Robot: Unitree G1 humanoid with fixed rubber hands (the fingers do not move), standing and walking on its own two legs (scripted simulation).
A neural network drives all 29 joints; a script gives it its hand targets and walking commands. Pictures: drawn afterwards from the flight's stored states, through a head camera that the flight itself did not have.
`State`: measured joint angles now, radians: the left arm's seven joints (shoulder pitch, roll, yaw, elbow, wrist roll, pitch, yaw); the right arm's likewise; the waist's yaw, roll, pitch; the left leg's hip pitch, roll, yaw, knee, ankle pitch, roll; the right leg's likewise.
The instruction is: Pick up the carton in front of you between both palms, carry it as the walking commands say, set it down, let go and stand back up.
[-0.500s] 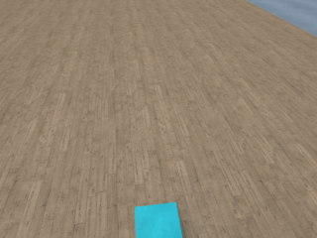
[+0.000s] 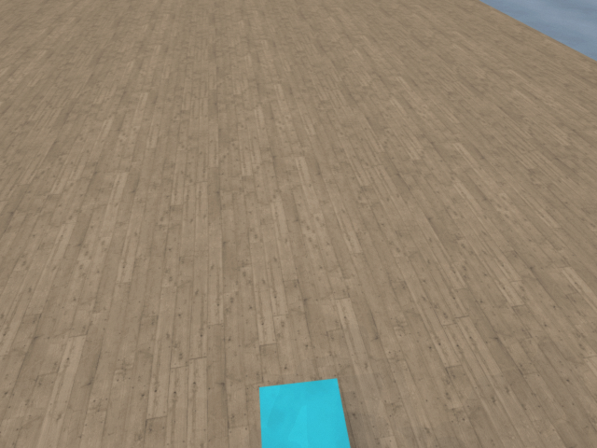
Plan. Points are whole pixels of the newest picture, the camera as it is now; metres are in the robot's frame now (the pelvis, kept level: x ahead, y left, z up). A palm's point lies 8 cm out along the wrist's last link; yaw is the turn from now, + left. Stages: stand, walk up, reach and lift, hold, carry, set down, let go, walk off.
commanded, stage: stand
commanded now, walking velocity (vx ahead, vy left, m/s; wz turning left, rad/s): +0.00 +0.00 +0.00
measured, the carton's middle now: (302, 438) +0.33 +0.00 -0.64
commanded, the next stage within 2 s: none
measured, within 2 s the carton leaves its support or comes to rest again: neither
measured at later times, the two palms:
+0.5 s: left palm out of the picture -0.06 +0.23 -0.14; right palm out of the picture -0.06 -0.22 -0.13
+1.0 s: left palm out of the picture -0.10 +0.21 -0.14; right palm out of the picture -0.08 -0.21 -0.14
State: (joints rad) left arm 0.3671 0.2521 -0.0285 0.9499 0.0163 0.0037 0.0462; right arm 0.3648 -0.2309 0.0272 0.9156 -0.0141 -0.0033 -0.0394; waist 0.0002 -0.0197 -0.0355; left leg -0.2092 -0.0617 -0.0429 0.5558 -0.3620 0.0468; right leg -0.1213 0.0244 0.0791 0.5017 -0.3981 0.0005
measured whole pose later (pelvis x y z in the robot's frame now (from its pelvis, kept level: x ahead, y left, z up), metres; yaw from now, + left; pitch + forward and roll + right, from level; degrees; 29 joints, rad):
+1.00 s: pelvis -0.04 +0.01 +0.01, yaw +1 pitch -1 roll +0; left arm 0.38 0.15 -0.05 1.17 0.01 0.01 0.06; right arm 0.36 -0.13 0.03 1.15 -0.01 0.00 -0.05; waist 0.00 -0.02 0.01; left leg -0.18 -0.07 -0.05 0.48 -0.27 0.05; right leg -0.10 0.01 0.07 0.45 -0.32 0.01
